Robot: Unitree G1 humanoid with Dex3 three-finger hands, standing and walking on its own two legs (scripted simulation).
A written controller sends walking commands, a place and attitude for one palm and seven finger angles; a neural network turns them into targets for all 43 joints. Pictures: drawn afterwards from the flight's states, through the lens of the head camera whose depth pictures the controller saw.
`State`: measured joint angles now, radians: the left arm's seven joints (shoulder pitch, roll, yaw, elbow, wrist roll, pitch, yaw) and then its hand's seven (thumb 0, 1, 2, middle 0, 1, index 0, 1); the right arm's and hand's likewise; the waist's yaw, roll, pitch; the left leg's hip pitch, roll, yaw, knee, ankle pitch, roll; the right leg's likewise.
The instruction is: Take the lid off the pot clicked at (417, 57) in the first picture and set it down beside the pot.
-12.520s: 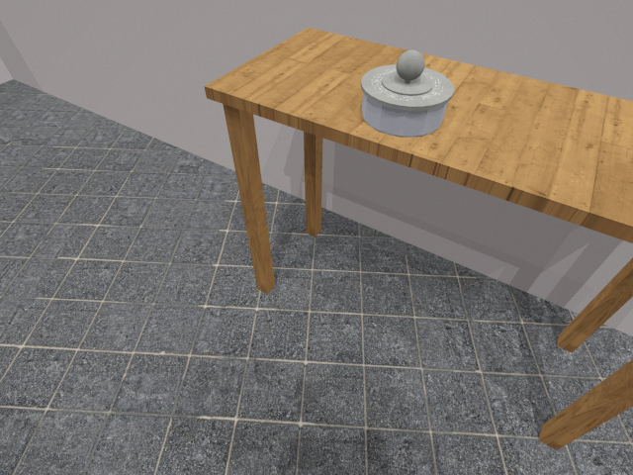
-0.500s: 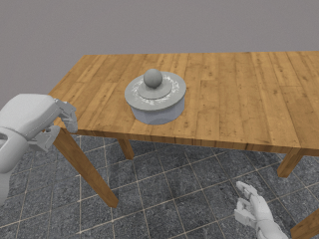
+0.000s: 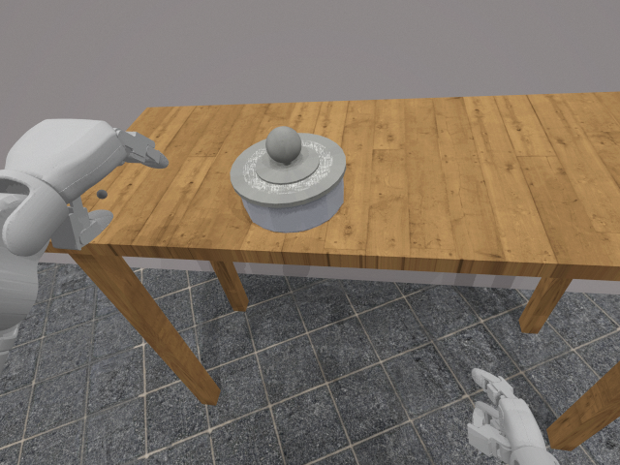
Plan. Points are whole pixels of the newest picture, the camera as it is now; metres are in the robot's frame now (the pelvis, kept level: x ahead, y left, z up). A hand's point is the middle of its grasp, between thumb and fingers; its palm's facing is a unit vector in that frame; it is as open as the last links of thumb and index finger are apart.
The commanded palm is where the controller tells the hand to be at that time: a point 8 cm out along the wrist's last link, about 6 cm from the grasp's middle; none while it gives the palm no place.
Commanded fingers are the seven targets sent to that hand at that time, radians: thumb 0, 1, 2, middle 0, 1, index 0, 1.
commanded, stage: reach forward and open the fingers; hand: left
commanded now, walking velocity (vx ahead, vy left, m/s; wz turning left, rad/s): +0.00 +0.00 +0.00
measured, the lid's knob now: (283, 144) +0.51 +0.10 +0.17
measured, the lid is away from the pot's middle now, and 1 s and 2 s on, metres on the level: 0.00 0.00 0.00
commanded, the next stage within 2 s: move the open hand above the knob in 0.24 s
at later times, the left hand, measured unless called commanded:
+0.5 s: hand (120, 172) +0.34 +0.23 +0.25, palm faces -0.01 +0.05 -1.00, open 10.3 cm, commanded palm +0.31 +0.22 +0.32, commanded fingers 0.00 -0.45 1.74 -0.86 -0.08 -0.86 -0.08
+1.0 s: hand (195, 133) +0.40 +0.17 +0.26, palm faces +0.02 +0.02 -1.00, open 10.3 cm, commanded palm +0.36 +0.17 +0.32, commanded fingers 0.00 -0.45 1.74 -0.86 -0.08 -0.86 -0.08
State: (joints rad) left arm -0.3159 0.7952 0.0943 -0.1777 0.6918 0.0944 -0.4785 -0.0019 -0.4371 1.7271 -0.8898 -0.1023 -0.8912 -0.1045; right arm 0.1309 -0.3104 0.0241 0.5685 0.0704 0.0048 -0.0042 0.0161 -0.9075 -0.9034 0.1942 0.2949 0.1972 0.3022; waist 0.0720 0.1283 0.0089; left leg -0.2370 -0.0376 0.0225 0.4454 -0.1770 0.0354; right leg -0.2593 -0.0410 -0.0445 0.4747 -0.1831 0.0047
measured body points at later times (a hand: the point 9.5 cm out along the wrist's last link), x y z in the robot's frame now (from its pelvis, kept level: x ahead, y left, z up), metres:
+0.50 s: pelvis +0.00 +0.00 +0.00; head +0.01 -0.06 +0.44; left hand +0.33 +0.23 +0.31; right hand +0.23 -0.22 -0.09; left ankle +0.04 +0.10 -0.74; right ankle +0.05 -0.12 -0.74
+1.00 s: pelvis +0.02 +0.00 +0.00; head +0.02 -0.07 +0.45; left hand +0.39 +0.16 +0.32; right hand +0.23 -0.22 -0.10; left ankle +0.04 +0.10 -0.74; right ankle +0.05 -0.12 -0.74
